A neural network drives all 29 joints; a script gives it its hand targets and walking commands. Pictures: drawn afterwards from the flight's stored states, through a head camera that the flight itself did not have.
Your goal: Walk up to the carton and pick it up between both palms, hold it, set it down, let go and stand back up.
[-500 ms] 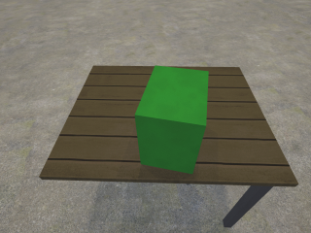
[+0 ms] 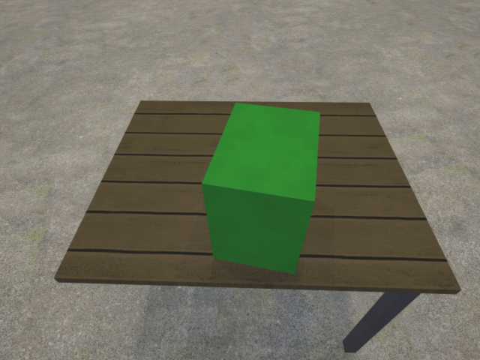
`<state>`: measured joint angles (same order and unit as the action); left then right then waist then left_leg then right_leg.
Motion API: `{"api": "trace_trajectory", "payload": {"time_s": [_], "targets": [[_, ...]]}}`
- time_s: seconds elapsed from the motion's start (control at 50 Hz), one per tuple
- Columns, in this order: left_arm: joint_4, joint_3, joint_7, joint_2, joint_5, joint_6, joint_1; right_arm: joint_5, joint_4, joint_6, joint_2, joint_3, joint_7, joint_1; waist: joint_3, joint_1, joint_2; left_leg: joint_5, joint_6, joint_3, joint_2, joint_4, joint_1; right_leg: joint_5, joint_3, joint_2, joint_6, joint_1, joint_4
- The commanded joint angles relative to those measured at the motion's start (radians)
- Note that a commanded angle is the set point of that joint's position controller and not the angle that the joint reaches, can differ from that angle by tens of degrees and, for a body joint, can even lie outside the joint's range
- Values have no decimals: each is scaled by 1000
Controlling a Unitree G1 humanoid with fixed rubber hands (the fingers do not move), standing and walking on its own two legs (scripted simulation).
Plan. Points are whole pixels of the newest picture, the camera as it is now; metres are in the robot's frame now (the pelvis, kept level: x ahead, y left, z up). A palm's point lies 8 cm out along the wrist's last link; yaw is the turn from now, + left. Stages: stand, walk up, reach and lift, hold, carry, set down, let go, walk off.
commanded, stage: stand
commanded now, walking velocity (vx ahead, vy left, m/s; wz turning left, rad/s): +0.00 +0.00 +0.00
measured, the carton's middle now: (264, 187) +0.47 -0.03 +0.00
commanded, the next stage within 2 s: none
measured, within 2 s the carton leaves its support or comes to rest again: neither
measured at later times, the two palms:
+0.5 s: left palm out of the picture -0.01 +0.22 -0.14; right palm out of the picture -0.01 -0.23 -0.14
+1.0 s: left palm out of the picture -0.01 +0.21 -0.14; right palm out of the picture -0.01 -0.23 -0.14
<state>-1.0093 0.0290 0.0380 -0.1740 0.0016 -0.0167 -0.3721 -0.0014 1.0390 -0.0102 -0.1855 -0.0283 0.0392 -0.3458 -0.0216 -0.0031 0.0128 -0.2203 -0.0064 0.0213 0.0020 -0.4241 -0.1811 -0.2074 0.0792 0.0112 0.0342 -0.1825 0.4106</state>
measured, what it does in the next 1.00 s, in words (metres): stands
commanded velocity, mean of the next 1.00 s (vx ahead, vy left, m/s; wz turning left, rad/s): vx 0.00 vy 0.00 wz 0.00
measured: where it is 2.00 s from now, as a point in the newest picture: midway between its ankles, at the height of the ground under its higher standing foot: outside the picture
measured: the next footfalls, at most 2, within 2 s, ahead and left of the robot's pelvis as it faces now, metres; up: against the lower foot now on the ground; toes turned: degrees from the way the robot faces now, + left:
none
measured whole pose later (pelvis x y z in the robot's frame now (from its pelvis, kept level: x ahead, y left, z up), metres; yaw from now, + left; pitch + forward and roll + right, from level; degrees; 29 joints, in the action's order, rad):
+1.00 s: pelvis +0.01 -0.01 +0.00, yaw -1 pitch -1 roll +0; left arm -1.05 0.02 0.05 -0.15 0.00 -0.02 -0.36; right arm 0.00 1.10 -0.01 -0.16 -0.03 0.05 -0.33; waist -0.04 0.00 0.01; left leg -0.23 0.01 0.03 0.02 -0.40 -0.15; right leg -0.21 0.07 0.03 0.04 -0.15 0.38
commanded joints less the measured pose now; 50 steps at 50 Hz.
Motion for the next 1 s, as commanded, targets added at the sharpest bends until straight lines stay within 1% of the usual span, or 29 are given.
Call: {"api": "trace_trajectory", "payload": {"time_s": [0.0,0.04,0.08,0.12,0.18,0.2,0.22,0.28,0.3,0.34,0.42,0.46,0.52,0.56,0.6,0.64,0.68,0.76,0.8,0.84,0.88,0.92,0.94,0.98], "targets": [[25,-24,8,-117,1,-14,-72,-1,-19,-12,-106,20,8,-74,-55,0,-11,56,-8,-108,104,89,-39,45,-140,-128,-12,-16,-102],[21,-24,8,-113,1,-13,-74,0,-15,-12,-101,19,8,-70,-65,0,-6,47,-8,-107,104,93,-40,37,-145,-126,-13,-21,-103],[18,-25,8,-118,2,-12,-73,0,-9,-11,-102,20,9,-72,-75,2,-14,37,-7,-110,105,98,-42,27,-146,-125,-13,-25,-105],[17,-24,8,-108,0,-12,-80,-1,-7,-10,-105,20,10,-68,-60,-1,-3,50,-8,-105,104,92,-34,42,-147,-126,-12,-16,-106],[15,-27,10,-112,-1,-13,-73,1,-3,-11,-99,20,11,-68,-52,1,-4,58,-8,-106,106,93,-23,56,-149,-127,-11,-13,-104],[14,-27,11,-109,-1,-13,-71,1,1,-11,-99,19,11,-69,-56,2,-13,59,-9,-107,108,95,-24,61,-146,-127,-10,-12,-106],[11,-25,10,-103,0,-13,-73,0,4,-11,-97,20,12,-67,-65,1,0,57,-7,-105,106,95,-32,63,-148,-128,-10,-11,-107],[6,-25,11,-101,-2,-13,-74,1,10,-10,-93,19,12,-67,-68,-1,-6,56,-5,-102,109,97,-25,54,-141,-126,-13,-15,-109],[4,-25,11,-104,-1,-14,-74,0,9,-10,-91,19,12,-65,-66,0,-21,66,-6,-101,110,98,-20,63,-140,-124,-13,-17,-109],[3,-25,12,-101,-1,-14,-74,1,14,-10,-98,19,13,-65,-57,0,-17,60,-5,-99,108,94,-18,54,-145,-125,-13,-6,-114],[1,-26,13,-103,1,-15,-70,1,17,-10,-91,18,14,-63,-62,2,-12,81,-5,-99,112,96,-13,89,-143,-125,-11,-2,-109],[-4,-27,13,-97,0,-14,-80,0,26,-9,-84,19,14,-62,-64,-5,-2,74,-6,-95,110,96,-16,88,-144,-127,-11,2,-111],[-5,-29,13,-99,0,-11,-72,0,27,-8,-82,15,15,-62,-84,0,0,56,-5,-94,111,103,-23,66,-149,-126,-10,-9,-117],[-5,-27,13,-97,0,-12,-73,-1,31,-8,-90,19,15,-68,-68,2,-13,64,-3,-95,111,101,-17,75,-145,-124,-10,3,-117],[-6,-27,13,-94,0,-12,-72,0,28,-9,-88,20,15,-64,-66,2,-9,63,-4,-95,111,103,-12,67,-145,-122,-10,-4,-114],[-6,-29,14,-95,-1,-13,-72,0,30,-9,-88,19,15,-62,-58,0,-17,66,-4,-94,112,102,-9,75,-145,-124,-10,0,-116],[-8,-27,14,-93,0,-14,-77,1,34,-8,-86,20,15,-62,-71,1,-3,67,-3,-90,111,100,-9,77,-147,-124,-12,-5,-119],[-10,-29,15,-94,0,-14,-74,1,36,-8,-82,21,16,-61,-72,0,-8,67,-4,-87,113,103,-8,80,-145,-122,-12,-5,-118],[-13,-31,16,-93,1,-15,-72,1,40,-8,-78,20,17,-66,-63,1,-27,71,-3,-86,113,99,-3,81,-144,-122,-10,-1,-120],[-14,-30,15,-88,-1,-14,-77,1,43,-8,-84,21,17,-65,-78,1,-8,64,-4,-85,112,100,-12,74,-147,-123,-11,-3,-121],[-17,-32,16,-87,0,-15,-77,2,45,-9,-75,18,17,-67,-65,-1,8,78,-4,-85,112,100,-8,98,-145,-124,-11,12,-114],[-19,-33,16,-90,0,-14,-75,1,44,-9,-76,21,18,-62,-64,0,-18,70,-5,-89,114,102,-4,85,-144,-122,-10,7,-119],[-20,-33,15,-84,-1,-13,-73,3,45,-9,-77,20,18,-58,-68,0,-7,79,-4,-88,113,102,-5,93,-143,-123,-9,7,-116],[-20,-33,16,-88,-2,-14,-73,2,50,-9,-76,21,18,-66,-59,2,-14,76,-5,-88,113,102,-4,95,-143,-125,-9,18,-117]]}}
